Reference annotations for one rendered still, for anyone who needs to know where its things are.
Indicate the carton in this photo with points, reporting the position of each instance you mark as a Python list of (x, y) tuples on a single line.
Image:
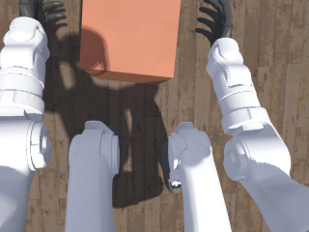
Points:
[(129, 40)]

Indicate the robot left forearm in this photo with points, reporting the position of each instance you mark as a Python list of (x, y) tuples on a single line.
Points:
[(22, 71)]

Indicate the left robot upper arm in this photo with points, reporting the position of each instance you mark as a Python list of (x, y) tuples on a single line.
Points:
[(24, 149)]

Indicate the robot left shin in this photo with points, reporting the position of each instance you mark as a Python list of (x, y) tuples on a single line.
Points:
[(89, 125)]

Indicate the left robot hand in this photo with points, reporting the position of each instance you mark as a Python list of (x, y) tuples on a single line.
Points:
[(36, 9)]

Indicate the robot right foot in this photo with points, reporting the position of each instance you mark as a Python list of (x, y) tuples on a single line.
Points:
[(176, 188)]

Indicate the robot right forearm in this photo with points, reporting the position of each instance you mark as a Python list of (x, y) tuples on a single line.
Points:
[(235, 92)]

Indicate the right robot hand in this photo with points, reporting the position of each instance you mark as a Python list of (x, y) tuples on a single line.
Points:
[(222, 27)]

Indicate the right robot upper arm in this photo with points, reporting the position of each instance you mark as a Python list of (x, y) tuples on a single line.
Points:
[(261, 163)]

